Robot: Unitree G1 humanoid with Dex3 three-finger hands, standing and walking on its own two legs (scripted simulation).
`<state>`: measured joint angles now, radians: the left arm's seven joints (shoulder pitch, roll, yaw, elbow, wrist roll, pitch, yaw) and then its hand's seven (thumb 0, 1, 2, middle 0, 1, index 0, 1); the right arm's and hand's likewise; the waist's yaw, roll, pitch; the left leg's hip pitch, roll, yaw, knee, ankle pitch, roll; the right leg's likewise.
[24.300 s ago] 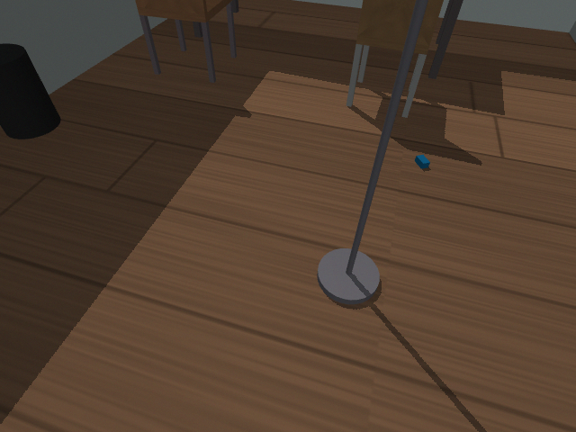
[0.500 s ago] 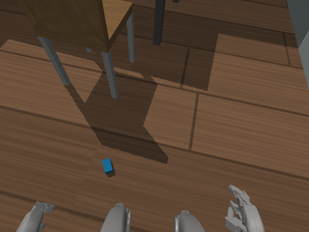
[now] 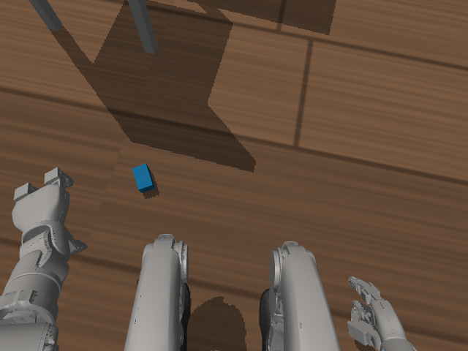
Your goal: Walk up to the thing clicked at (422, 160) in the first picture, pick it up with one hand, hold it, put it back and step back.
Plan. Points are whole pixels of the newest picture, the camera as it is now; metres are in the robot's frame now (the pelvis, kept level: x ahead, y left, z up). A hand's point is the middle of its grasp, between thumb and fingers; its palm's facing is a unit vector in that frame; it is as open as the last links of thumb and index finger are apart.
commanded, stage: rise first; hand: left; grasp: from above
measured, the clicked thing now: (143, 178) +0.52 +0.29 -0.46
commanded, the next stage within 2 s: none
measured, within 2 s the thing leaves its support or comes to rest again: neither
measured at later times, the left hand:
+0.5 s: hand (100, 191) +0.42 +0.32 -0.25, palm faces -0.32 -0.25 -0.91, open 13.4 cm
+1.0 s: hand (116, 182) +0.46 +0.32 -0.31, palm faces -0.34 -0.25 -0.91, open 13.9 cm
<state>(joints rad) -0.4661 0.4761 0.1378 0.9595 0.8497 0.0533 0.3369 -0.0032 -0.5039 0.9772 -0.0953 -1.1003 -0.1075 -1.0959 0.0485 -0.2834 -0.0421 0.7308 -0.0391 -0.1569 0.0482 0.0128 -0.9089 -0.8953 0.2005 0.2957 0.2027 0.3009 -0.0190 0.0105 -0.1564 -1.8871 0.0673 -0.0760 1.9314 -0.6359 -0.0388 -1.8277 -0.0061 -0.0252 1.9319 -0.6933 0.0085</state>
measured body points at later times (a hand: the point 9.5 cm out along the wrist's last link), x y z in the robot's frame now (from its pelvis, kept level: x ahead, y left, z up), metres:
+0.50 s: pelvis -0.02 +0.01 -0.10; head +0.21 +0.05 +0.29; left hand +0.43 +0.33 -0.20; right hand +0.02 -0.26 -0.21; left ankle +0.08 +0.14 -0.44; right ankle +0.07 -0.12 -0.44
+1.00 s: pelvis -0.01 +0.01 -0.15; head +0.25 +0.04 +0.22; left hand +0.48 +0.33 -0.26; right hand +0.02 -0.25 -0.27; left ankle +0.08 +0.14 -0.44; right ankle +0.07 -0.12 -0.44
